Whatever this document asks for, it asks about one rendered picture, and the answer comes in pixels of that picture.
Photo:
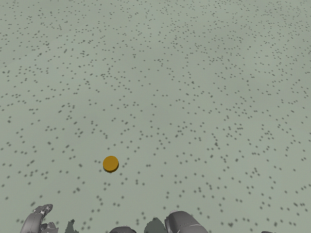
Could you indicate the tin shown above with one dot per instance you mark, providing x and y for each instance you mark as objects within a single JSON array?
[{"x": 110, "y": 164}]

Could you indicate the left robot hand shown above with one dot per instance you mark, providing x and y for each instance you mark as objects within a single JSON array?
[{"x": 33, "y": 222}]

